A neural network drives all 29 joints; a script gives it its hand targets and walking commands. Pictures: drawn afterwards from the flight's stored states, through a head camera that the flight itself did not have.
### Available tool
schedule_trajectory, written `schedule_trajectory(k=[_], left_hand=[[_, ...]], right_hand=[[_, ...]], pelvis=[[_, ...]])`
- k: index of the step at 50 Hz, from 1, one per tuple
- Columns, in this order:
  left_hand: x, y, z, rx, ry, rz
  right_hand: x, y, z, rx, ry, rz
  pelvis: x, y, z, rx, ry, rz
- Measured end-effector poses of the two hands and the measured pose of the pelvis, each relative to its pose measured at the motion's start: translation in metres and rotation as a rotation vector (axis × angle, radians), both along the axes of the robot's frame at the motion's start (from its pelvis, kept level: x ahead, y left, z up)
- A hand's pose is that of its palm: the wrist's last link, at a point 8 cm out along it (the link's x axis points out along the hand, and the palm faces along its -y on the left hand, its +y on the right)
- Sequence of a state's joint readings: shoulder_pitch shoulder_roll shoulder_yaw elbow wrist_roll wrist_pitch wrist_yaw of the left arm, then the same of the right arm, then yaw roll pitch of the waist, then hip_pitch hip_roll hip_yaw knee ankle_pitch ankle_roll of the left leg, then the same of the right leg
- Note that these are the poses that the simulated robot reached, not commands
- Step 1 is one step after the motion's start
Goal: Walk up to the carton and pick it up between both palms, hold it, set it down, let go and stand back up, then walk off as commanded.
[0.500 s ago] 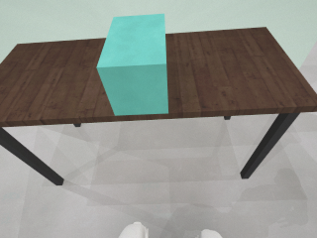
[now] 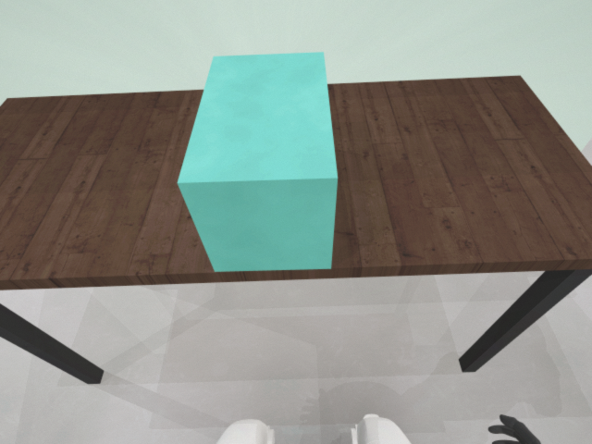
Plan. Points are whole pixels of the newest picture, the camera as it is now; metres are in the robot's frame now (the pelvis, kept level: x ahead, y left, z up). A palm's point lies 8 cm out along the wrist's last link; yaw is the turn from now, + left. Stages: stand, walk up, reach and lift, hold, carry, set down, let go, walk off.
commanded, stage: walk up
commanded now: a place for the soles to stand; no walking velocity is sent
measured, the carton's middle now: (270, 159) +0.52 +0.04 +0.09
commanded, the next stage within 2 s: stand in 1.84 s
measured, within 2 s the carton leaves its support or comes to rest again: neither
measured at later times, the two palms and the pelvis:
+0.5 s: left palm out of the picture +0.06 +0.39 -0.11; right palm out of the picture +0.10 -0.26 -0.11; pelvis +0.01 +0.05 -0.01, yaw -1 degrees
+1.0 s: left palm out of the picture +0.06 +0.39 -0.10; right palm out of the picture +0.06 -0.26 -0.11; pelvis +0.00 +0.06 -0.01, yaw -1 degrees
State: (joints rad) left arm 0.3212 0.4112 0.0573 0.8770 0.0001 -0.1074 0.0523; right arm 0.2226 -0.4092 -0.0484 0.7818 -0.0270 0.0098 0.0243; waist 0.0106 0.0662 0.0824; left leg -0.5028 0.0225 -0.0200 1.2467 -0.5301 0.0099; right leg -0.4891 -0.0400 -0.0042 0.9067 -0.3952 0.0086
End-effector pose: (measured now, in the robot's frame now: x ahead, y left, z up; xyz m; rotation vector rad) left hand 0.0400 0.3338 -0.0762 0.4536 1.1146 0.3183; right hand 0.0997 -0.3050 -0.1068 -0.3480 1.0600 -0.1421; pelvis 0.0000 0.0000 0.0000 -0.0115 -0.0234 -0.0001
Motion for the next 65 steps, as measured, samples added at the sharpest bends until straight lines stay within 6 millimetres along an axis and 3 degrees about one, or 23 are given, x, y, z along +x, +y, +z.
schedule_trajectory(k=[5, 10, 17, 28, 36, 44, 48, 54, 59, 65], left_hand=[[0.004, 0.025, 0.002, 0.033, 0.014, 0.004], [0.008, 0.043, -0.018, 0.011, 0.034, 0.007], [0.021, 0.037, -0.029, -0.025, 0.032, -0.008], [0.021, 0.057, -0.031, -0.039, 0.027, -0.004], [0.021, 0.051, -0.026, -0.031, 0.016, -0.02], [0.015, 0.063, -0.024, -0.024, 0.008, -0.016], [0.016, 0.058, -0.026, -0.032, 0.014, -0.016], [0.016, 0.044, -0.023, -0.033, 0.008, -0.016], [0.014, 0.051, -0.021, -0.026, 0.006, -0.013], [0.018, 0.055, -0.021, -0.026, 0.01, -0.017]], right_hand=[[0.022, 0.023, -0.004, 0.012, -0.035, 0.02], [0.007, 0.034, -0.011, -0.019, 0.022, -0.005], [-0.002, 0.026, -0.003, -0.056, 0.069, -0.035], [-0.007, 0.047, 0.0, -0.066, 0.069, -0.035], [-0.018, 0.042, -0.002, -0.059, 0.07, -0.052], [-0.027, 0.053, -0.006, -0.047, 0.076, -0.056], [-0.035, 0.048, -0.004, -0.056, 0.104, -0.067], [-0.032, 0.037, -0.006, -0.048, 0.102, -0.065], [-0.025, 0.045, -0.006, -0.041, 0.078, -0.051], [-0.031, 0.046, -0.005, -0.046, 0.093, -0.06]], pelvis=[[0.006, 0.018, -0.004, -0.023, 0.016, 0.004], [0.008, 0.037, -0.013, -0.019, 0.0, 0.002], [0.012, 0.037, -0.012, -0.008, 0.009, -0.01], [0.008, 0.059, -0.011, -0.031, 0.006, -0.009], [0.003, 0.054, -0.009, -0.018, 0.005, -0.022], [-0.004, 0.064, -0.01, -0.022, -0.009, -0.02], [-0.003, 0.061, -0.008, -0.017, -0.004, -0.022], [-0.003, 0.05, -0.007, -0.006, -0.002, -0.021], [-0.004, 0.056, -0.008, -0.009, -0.003, -0.017], [-0.003, 0.059, -0.007, -0.006, 0.0, -0.021]])
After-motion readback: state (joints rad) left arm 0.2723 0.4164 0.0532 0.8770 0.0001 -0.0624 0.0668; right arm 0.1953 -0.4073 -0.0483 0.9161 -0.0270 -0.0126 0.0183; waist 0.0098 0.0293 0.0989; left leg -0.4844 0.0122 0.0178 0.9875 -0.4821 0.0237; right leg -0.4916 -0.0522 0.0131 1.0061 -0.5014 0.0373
